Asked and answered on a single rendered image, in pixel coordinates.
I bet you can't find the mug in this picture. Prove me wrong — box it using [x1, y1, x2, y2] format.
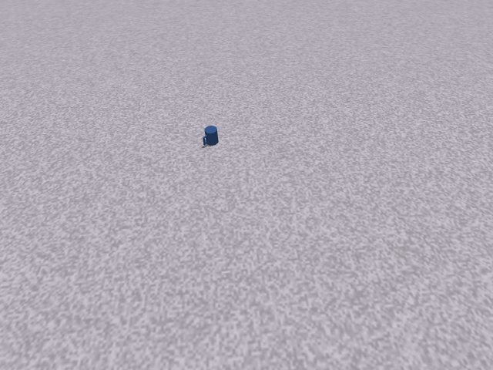
[203, 126, 218, 146]

